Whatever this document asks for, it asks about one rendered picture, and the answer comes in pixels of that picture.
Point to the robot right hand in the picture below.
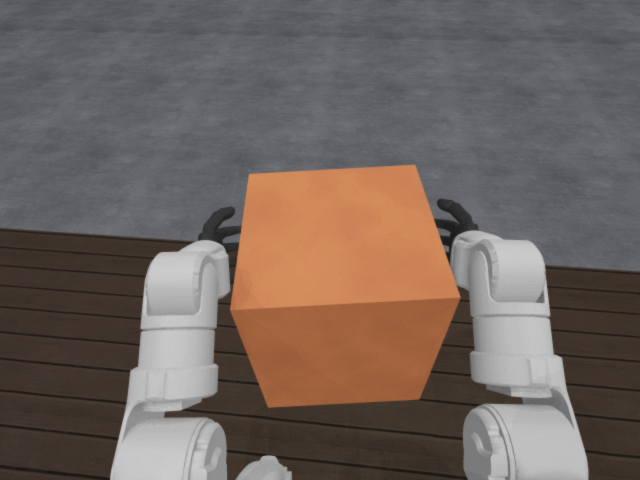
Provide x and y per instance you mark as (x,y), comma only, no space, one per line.
(461,215)

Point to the robot left forearm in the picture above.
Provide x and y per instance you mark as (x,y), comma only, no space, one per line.
(176,356)

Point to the left robot thigh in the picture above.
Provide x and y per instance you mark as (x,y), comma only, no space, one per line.
(265,470)

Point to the robot right forearm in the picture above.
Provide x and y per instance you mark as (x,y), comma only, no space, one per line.
(506,280)

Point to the left robot upper arm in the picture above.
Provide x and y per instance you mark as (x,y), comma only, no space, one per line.
(191,448)

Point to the right robot upper arm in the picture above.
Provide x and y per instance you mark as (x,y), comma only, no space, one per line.
(521,442)

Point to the carton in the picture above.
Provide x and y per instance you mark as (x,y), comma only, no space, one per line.
(343,292)

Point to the robot left hand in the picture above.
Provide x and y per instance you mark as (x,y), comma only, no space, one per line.
(210,232)

